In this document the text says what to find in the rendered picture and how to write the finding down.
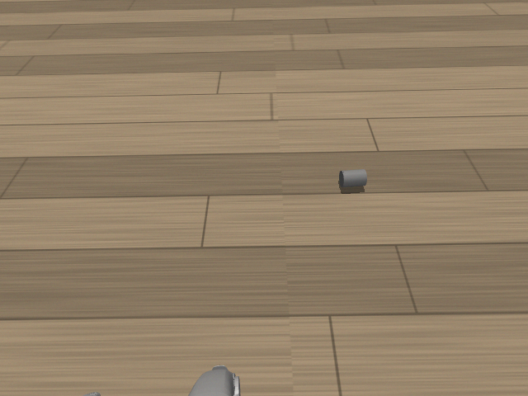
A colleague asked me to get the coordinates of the can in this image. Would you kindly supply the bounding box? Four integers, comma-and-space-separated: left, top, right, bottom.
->
339, 169, 367, 187

